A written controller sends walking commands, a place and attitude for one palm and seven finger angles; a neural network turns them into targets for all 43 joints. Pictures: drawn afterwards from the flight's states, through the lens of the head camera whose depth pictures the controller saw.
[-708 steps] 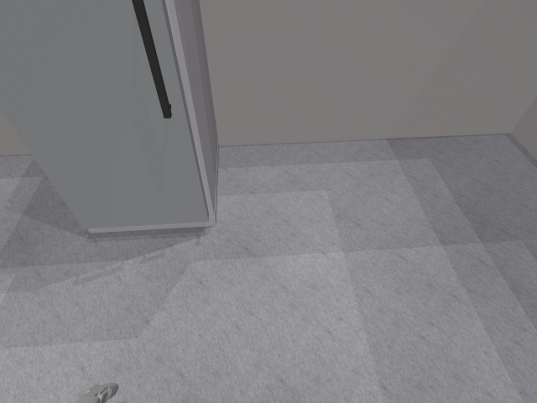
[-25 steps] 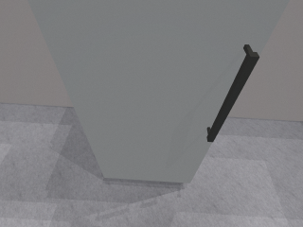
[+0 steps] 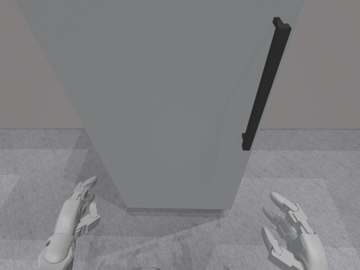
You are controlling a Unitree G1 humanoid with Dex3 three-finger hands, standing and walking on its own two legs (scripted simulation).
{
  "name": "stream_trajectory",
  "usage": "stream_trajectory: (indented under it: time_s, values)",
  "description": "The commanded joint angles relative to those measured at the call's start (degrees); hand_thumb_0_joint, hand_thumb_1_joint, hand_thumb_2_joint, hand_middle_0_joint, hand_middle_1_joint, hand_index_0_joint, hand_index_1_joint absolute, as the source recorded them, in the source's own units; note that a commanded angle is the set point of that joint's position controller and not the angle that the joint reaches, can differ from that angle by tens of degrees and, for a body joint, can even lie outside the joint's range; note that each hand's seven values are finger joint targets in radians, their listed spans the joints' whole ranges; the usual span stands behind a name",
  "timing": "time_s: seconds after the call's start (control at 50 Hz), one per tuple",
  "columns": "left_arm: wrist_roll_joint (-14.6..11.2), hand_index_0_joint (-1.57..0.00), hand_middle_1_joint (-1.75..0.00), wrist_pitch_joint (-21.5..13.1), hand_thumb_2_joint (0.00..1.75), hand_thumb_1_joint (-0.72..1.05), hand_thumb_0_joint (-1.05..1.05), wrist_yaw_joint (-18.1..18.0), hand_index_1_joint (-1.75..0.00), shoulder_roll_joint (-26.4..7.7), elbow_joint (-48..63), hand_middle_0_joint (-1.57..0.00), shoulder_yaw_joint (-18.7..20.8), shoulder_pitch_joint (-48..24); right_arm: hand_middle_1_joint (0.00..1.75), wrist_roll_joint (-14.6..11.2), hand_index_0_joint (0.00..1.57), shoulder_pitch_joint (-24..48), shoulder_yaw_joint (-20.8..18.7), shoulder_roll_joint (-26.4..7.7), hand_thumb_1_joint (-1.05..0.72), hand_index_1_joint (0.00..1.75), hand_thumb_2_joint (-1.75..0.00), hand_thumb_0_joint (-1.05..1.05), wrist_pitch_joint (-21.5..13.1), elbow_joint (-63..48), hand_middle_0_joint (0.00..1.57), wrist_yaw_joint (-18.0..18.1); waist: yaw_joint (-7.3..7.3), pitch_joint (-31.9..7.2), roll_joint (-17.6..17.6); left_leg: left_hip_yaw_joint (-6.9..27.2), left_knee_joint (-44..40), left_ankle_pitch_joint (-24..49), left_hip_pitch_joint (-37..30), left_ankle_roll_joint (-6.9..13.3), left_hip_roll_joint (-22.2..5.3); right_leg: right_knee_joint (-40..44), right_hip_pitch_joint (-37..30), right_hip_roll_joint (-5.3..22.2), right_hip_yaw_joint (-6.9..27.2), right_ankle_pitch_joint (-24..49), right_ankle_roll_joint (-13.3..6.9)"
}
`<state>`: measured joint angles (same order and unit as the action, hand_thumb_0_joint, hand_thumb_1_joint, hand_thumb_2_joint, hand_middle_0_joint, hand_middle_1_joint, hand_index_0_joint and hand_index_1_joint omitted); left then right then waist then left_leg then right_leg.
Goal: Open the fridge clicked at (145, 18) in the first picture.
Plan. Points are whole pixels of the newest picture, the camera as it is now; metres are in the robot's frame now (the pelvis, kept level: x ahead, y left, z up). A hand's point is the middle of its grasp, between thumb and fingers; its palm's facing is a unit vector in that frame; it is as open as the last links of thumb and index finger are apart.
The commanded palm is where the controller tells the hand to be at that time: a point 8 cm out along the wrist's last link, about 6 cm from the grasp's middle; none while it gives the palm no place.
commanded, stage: raise the hand to about handle height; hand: right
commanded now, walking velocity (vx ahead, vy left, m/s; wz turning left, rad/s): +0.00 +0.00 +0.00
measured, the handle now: (258, 97) +0.49 -0.17 +0.13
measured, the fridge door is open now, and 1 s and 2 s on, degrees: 0 0 0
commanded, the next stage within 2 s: move the hooked fingers beside the handle in 1.70 s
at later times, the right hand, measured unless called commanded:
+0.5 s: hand (329, 213) +0.22 -0.25 +0.09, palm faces +0.12 +0.99 -0.06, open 11.5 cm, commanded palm +0.19 -0.29 +0.09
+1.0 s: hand (355, 178) +0.26 -0.28 +0.14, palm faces +0.07 +1.00 -0.06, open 13.8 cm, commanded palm +0.23 -0.33 +0.16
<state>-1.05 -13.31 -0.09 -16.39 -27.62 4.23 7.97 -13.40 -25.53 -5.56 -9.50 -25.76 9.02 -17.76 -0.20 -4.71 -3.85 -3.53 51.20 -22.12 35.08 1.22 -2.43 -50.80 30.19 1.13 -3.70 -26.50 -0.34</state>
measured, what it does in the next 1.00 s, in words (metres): stands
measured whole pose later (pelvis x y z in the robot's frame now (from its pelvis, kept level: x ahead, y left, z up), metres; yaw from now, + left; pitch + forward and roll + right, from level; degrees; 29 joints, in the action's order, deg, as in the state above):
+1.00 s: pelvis +0.02 -0.01 +0.03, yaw -2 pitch +1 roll +1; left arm -3.2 -15.5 -5.7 -15.1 -32.5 -4.2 13.3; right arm -19.7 -3.7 -21.7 -22.9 -0.8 7.7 -24.9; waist -2.7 -2.2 2.8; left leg -6.5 36.3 -17.2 20.3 0.2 -1.9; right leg -39.4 18.3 0.9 -0.9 -22.5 -1.0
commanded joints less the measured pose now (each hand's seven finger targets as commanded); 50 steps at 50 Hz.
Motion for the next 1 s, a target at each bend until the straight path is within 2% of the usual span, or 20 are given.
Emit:
stream_trajectory:
  time_s: [0.0,0.02,0.04,0.08,0.14,0.18,0.22,0.26,0.32,0.38,0.42,0.48,0.52,0.6,0.62,0.72,0.78,0.84,0.92,0.98]
  values:
    - [0.19,-0.20,-0.30,-1.43,0.90,0.90,0.00,-1.04,-0.30,-3.17,9.49,-0.20,0.25,1.06,0.62,-1.84,0.24,6.06,-9.22,-9.24,-0.41,0.62,-0.69,0.00,-6.03,-28.57,0.24,5.86,-2.02,-10.69,12.53,2.02,-4.54,8.05,-6.36,0.66,1.55,4.55,2.16,-2.50,1.87,12.42,-0.39]
    - [0.72,-0.20,-0.30,-1.61,0.90,0.90,0.00,-1.25,-0.30,-3.50,8.65,-0.20,-0.17,2.43,0.63,-1.54,0.24,12.30,-8.35,-10.47,-0.39,0.63,-0.68,0.00,-8.42,-35.28,0.24,7.35,-0.15,-11.93,12.38,2.04,-3.13,8.37,-4.37,0.52,2.10,3.05,1.70,-1.98,3.04,12.61,-0.56]
    - [0.83,-0.20,-0.30,-1.70,0.90,0.90,0.00,-1.51,-0.30,-3.38,7.69,-0.20,-0.31,3.16,0.64,-0.42,0.24,12.10,-7.13,-10.17,-0.36,0.64,-0.67,0.00,-10.15,-37.09,0.24,8.22,0.36,-12.90,14.50,1.96,-2.95,7.48,-2.79,0.93,2.39,2.64,0.25,-1.60,3.77,12.86,-0.55]
    - [0.56,-0.20,-0.30,-2.68,0.90,0.90,0.00,-1.71,-0.30,-3.79,5.94,-0.20,-1.39,3.80,0.68,0.30,0.24,13.30,-0.81,-6.74,-0.32,0.68,-0.65,0.00,-12.37,-36.46,0.24,7.42,3.29,-9.91,14.14,0.99,-2.82,4.76,1.77,0.88,2.60,1.69,0.39,-0.90,5.19,10.81,-0.71]
    - [-0.25,-0.20,-0.30,-4.28,0.90,0.90,0.00,-2.69,-0.30,-5.66,4.27,-0.20,-2.44,3.49,0.72,0.19,0.25,16.35,3.29,-6.90,-0.25,0.72,-0.62,0.00,-10.02,-30.99,0.25,2.23,5.99,-6.93,10.72,0.57,-3.95,1.55,3.00,0.37,2.75,1.76,2.21,-0.22,7.07,6.27,-1.07]
    - [-1.19,-0.20,-0.30,-4.19,0.90,0.90,0.00,-3.43,-0.30,-6.40,4.44,-0.20,-2.58,3.69,0.75,0.57,0.25,14.22,1.18,-9.83,-0.20,0.75,-0.60,0.00,-3.53,-22.69,0.25,-0.72,5.49,-4.72,6.23,0.55,-5.91,-2.39,1.68,0.09,2.78,4.01,5.50,-0.37,7.82,1.00,-0.99]
    - [-2.19,-0.20,-0.30,-3.35,0.90,0.90,0.00,-3.99,-0.30,-6.46,4.99,-0.20,-2.64,2.72,0.78,0.33,0.25,8.39,-3.75,-12.81,-0.15,0.78,-0.58,0.00,5.27,-14.05,0.25,-2.74,2.22,-4.76,4.45,0.25,-7.65,-3.18,-2.20,0.20,2.63,6.79,6.67,-0.82,7.58,0.55,-0.81]
    - [-2.57,-0.20,-0.30,-2.43,0.90,0.90,0.00,-4.33,-0.30,-5.74,7.57,-0.20,-2.82,0.24,0.81,-1.86,0.26,5.89,-8.02,-13.94,-0.11,0.81,-0.56,0.00,12.34,-17.27,0.26,-2.90,-1.37,-9.78,4.49,-0.64,-8.19,-0.45,-7.71,-0.09,1.79,9.41,4.71,-1.27,6.85,3.95,-0.32]
    - [-1.86,-0.20,-0.30,-1.82,0.90,0.90,0.00,-4.65,-0.30,-3.46,8.29,-0.20,-3.45,-1.76,0.86,-6.66,0.26,3.17,-17.02,-15.76,-0.04,0.86,-0.53,0.00,16.29,-23.03,0.26,1.20,-5.04,-14.08,1.68,-2.21,-7.48,7.21,-15.60,-0.04,1.85,10.81,2.29,-1.21,6.78,13.29,0.47]
    - [-1.39,-0.20,-0.30,-2.97,0.90,0.90,0.00,-3.78,-0.30,-2.09,7.33,-0.20,-3.67,0.14,0.90,-7.26,0.27,4.21,-17.22,-13.85,0.03,0.90,-0.50,0.00,12.12,-31.91,0.27,6.06,-4.58,-11.88,6.92,-2.84,-7.55,11.63,-13.78,0.20,2.32,11.64,-0.96,-0.61,5.98,19.03,1.49]
    - [-0.90,-0.20,-0.30,-3.96,0.90,0.90,0.00,-3.38,-0.30,-2.91,6.00,-0.20,-3.63,1.66,0.93,-5.64,0.27,7.50,-14.99,-13.60,0.08,0.93,-0.48,0.00,8.81,-32.41,0.27,7.35,-2.90,-7.99,6.01,-2.68,-7.97,9.91,-11.70,0.40,2.71,12.10,-0.42,-0.10,6.24,18.18,1.57]
    - [-1.07,-0.20,-0.30,-5.29,0.90,0.90,0.00,-3.17,-0.30,-4.71,3.89,-0.20,-3.24,4.33,0.98,-2.95,0.27,10.92,-10.06,-12.10,0.15,0.98,-0.45,0.00,6.56,-27.18,0.27,5.10,0.84,-5.38,7.76,-2.09,-9.35,6.51,-7.19,-0.04,2.64,11.58,-1.53,0.14,6.08,13.94,0.98]
    - [-1.71,-0.20,-0.30,-6.00,0.90,0.90,0.00,-3.74,-0.30,-5.87,3.37,-0.20,-3.16,4.74,1.00,-2.88,0.28,13.99,-7.96,-11.93,0.20,1.00,-0.43,0.00,7.42,-24.54,0.28,1.72,2.13,-3.74,7.47,-1.43,-10.93,4.37,-7.22,0.03,2.46,11.90,-1.44,0.00,6.23,10.59,0.44]
    - [-2.40,-0.20,-0.30,-7.27,0.90,0.90,0.00,-5.49,-0.30,-6.85,3.31,-0.20,-2.98,4.10,1.07,-4.35,0.29,18.02,-13.84,-19.26,0.29,1.07,-0.39,0.00,10.97,-24.31,0.29,-2.36,0.27,-8.88,7.33,-0.69,-13.43,6.08,-12.72,-0.11,1.71,13.57,-4.93,-0.37,6.62,11.85,-0.26]
    - [-2.23,-0.20,-0.30,-7.23,0.90,0.90,0.00,-5.76,-0.30,-6.94,3.10,-0.20,-3.29,3.75,1.08,-4.89,0.29,19.15,-16.55,-21.86,0.31,1.08,-0.38,0.00,11.89,-23.95,0.29,-2.43,-0.53,-8.25,8.81,-0.76,-13.50,7.30,-14.09,0.20,1.86,14.05,-5.36,-0.44,6.61,13.19,-0.19]
    - [-1.86,-0.20,-0.30,-7.10,0.90,0.90,0.00,-5.94,-0.30,-5.69,3.12,-0.20,-4.07,3.07,1.15,-8.02,0.29,21.92,-23.52,-24.82,0.43,1.15,-0.33,0.00,12.41,-24.27,0.29,-0.93,-2.87,-9.17,10.23,-1.47,-14.36,16.49,-19.73,0.53,2.33,15.91,-9.52,-0.60,6.34,22.64,0.62]
    - [-2.24,-0.20,-0.30,-6.54,0.90,0.90,0.00,-5.71,-0.30,-5.67,2.58,-0.20,-4.48,2.81,1.20,-8.31,0.30,23.64,-21.16,-21.85,0.50,1.20,-0.30,0.00,14.79,-18.81,0.30,-2.04,-1.97,-5.08,11.28,-1.56,-15.82,17.83,-18.54,0.33,2.38,16.98,-10.33,-0.57,5.58,22.49,0.80]
    - [-2.82,-0.20,-0.30,-5.92,0.90,0.90,0.00,-5.88,-0.30,-6.63,2.47,-0.20,-4.55,2.81,1.20,-7.68,0.30,26.29,-18.56,-20.90,0.50,1.20,-0.30,0.00,19.13,-12.73,0.30,-5.35,-1.08,-1.70,8.28,-1.05,-17.76,17.78,-18.78,0.09,2.29,17.89,-9.66,-0.53,5.03,20.61,0.06]
    - [-2.77,-0.20,-0.30,-5.14,0.90,0.90,0.00,-6.69,-0.30,-7.07,3.07,-0.20,-4.79,2.47,1.20,-7.21,0.30,32.43,-20.56,-25.27,0.50,1.20,-0.30,0.00,23.04,-11.00,0.30,-8.17,-0.98,-3.12,4.51,0.01,-19.74,16.13,-20.56,-0.22,2.13,18.35,-10.29,-0.76,5.06,18.70,-0.92]
    - [-2.47,-0.20,-0.30,-5.33,0.90,0.90,0.00,-6.98,-0.30,-6.23,3.57,-0.20,-5.12,1.16,1.20,-7.47,0.30,39.63,-24.31,-29.75,0.50,1.20,-0.30,0.00,21.19,-17.67,0.30,-8.22,-1.58,-9.40,8.98,0.18,-19.76,18.34,-23.58,-0.02,2.05,18.95,-14.92,-1.00,5.42,21.53,-0.89]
